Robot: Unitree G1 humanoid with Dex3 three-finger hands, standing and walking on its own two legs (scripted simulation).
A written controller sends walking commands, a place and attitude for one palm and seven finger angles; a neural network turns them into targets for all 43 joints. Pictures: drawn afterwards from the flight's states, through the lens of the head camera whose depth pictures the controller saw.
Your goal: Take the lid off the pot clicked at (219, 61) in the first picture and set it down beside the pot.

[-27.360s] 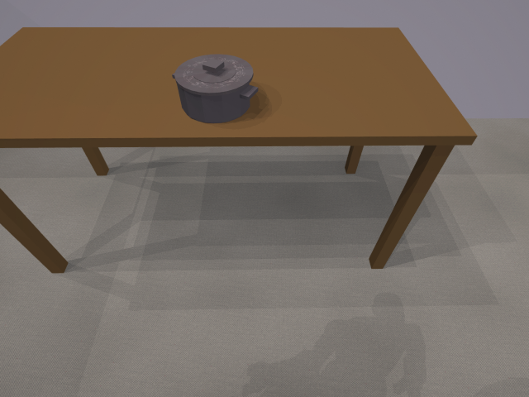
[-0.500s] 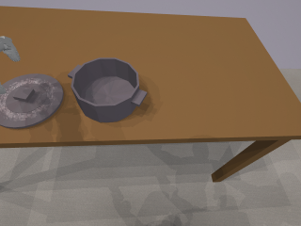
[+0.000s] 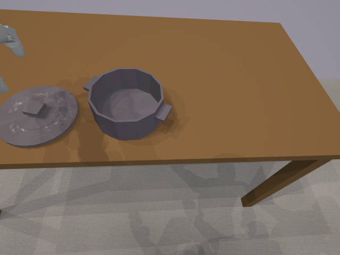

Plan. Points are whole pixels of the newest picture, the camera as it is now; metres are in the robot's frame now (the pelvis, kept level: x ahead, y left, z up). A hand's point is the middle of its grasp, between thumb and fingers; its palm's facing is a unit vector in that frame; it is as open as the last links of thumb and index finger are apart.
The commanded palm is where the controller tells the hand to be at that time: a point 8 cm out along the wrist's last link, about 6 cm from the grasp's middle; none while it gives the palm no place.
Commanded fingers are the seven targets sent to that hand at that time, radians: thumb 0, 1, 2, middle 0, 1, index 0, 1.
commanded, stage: draw the hand back to the body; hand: left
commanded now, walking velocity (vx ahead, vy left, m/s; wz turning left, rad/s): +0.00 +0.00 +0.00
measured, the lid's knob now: (34, 108) +0.49 +0.34 +0.01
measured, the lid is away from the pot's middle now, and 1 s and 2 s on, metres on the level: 0.24 0.24 0.24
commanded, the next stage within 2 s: none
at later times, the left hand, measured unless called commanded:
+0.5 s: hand out of the picture +0.41 +0.34 +0.16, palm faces -0.29 -0.08 -0.95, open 11.0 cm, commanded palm +0.39 +0.32 +0.22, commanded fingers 0.00 0.02 0.58 -0.33 -0.90 -0.33 -0.90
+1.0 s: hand (13, 84) +0.37 +0.25 +0.22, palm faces +0.49 -0.83 -0.26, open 10.0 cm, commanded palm +0.31 +0.28 +0.22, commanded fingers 0.00 0.46 0.74 -0.26 -0.60 -0.26 -0.60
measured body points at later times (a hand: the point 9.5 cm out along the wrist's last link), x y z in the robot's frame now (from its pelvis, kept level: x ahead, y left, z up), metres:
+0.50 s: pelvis +0.00 +0.00 +0.01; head +0.05 +0.01 +0.46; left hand +0.42 +0.34 +0.22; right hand +0.12 -0.25 -0.11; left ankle -0.03 +0.04 -0.73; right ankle +0.00 -0.18 -0.73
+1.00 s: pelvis +0.02 -0.06 +0.01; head +0.03 -0.06 +0.46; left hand +0.34 +0.29 +0.23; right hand +0.14 -0.30 -0.09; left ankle -0.03 +0.04 -0.73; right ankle +0.00 -0.18 -0.73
